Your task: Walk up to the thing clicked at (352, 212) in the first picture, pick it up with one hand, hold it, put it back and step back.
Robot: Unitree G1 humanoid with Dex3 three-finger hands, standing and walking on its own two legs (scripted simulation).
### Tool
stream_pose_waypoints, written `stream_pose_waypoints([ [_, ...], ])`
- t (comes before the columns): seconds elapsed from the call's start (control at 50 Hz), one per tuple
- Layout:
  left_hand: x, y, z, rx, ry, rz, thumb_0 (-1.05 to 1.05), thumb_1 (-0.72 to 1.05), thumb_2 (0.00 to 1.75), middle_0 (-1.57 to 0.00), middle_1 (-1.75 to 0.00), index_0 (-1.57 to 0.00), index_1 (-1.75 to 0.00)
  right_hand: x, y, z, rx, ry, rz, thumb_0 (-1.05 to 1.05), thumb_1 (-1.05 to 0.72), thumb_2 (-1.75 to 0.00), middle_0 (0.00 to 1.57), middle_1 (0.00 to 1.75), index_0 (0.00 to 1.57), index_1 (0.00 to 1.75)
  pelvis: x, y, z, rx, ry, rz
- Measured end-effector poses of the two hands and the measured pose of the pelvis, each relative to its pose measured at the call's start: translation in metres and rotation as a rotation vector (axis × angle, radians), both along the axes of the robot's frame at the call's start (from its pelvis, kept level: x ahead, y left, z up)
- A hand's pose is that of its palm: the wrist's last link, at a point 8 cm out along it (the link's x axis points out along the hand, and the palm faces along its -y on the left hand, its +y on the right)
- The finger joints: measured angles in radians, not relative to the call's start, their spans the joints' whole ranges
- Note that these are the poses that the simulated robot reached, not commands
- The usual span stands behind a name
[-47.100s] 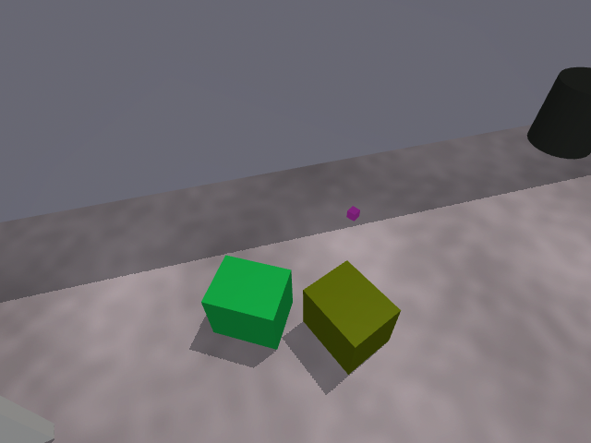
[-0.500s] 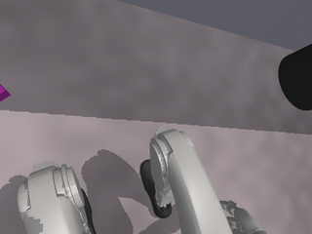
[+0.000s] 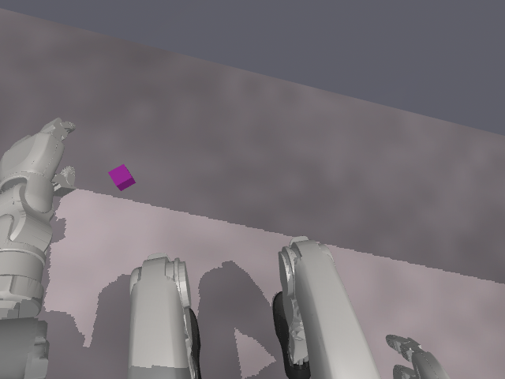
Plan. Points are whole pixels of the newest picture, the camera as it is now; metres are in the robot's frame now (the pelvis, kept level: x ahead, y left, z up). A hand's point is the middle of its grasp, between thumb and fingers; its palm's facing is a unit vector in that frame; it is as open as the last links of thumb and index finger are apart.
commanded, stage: home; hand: left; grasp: from above
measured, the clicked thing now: (122, 177) +0.55 +0.29 -0.39
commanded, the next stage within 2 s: none
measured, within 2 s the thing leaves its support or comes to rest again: neither
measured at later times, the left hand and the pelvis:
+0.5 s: hand (26, 274) +0.28 +0.22 +0.10, palm faces +0.04 -0.93 -0.36, open 7.4 cm; pelvis +0.03 -0.01 +0.19, yaw +6 degrees
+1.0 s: hand out of the picture +0.22 +0.20 +0.26, palm faces +0.20 -0.96 -0.21, open 7.4 cm; pelvis +0.08 +0.00 +0.30, yaw +8 degrees
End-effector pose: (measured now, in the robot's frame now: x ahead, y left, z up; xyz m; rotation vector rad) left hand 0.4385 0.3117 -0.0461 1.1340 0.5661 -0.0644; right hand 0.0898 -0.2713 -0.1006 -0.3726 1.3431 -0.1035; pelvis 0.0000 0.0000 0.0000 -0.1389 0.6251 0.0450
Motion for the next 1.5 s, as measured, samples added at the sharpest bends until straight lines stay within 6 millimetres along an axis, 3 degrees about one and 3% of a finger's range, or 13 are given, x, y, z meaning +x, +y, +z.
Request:
stream_pose_waypoints([
  [0.18,-0.084,-0.01,0.06,-0.268,0.014,0.168,0.0,0.84,0.89,-0.21,-0.32,-0.22,-0.32,0.075,0.015,0.076,0.019,-0.251,0.064,0.0,-0.91,-0.9,0.2,0.3,0.2,0.3,0.001,0.0,0.071,0.022,-0.059,0.03],
  [0.32,-0.128,-0.022,0.111,-0.435,0.007,0.345,0.01,0.88,0.89,-0.21,-0.3,-0.21,-0.3,0.111,0.033,0.133,0.059,-0.41,0.074,0.0,-0.91,-0.9,0.2,0.3,0.2,0.3,0.008,-0.004,0.123,0.044,-0.122,0.05],
  [0.6,-0.189,-0.053,0.214,-0.728,0.045,0.629,0.01,0.9,0.89,-0.2,-0.3,-0.21,-0.3,0.126,0.042,0.245,0.061,-0.549,0.034,0.01,-0.9,-0.9,0.21,0.3,0.2,0.3,0.038,-0.008,0.225,0.083,-0.263,0.071],
  [0.82,-0.222,-0.064,0.293,-0.811,0.038,0.698,0.01,0.91,0.89,-0.2,-0.3,-0.2,-0.3,0.139,0.041,0.314,0.025,-0.662,0.004,0.01,-0.9,-0.9,0.2,0.3,0.2,0.3,0.069,-0.003,0.282,0.1,-0.373,0.09],
  [0.96,-0.242,-0.065,0.324,-0.815,0.02,0.699,0.01,0.91,0.89,-0.2,-0.3,-0.2,-0.3,0.16,0.049,0.338,0.039,-0.752,0.021,0.01,-0.9,-0.9,0.2,0.3,0.2,0.3,0.08,0.0,0.297,0.11,-0.417,0.097],
  [1.14,-0.251,-0.064,0.326,-0.824,0.023,0.704,0.01,0.91,0.89,-0.2,-0.3,-0.2,-0.3,0.181,0.061,0.352,0.059,-0.829,0.087,0.01,-0.9,-0.9,0.21,0.3,0.2,0.3,0.08,0.001,0.3,0.119,-0.447,0.107],
  [1.5,-0.248,-0.063,0.326,-0.818,0.025,0.686,0.01,0.91,0.89,-0.2,-0.3,-0.2,-0.3,0.162,0.057,0.342,0.052,-0.768,0.077,0.01,-0.9,-0.9,0.21,0.3,0.2,0.3,0.077,0.002,0.3,0.117,-0.452,0.1],
])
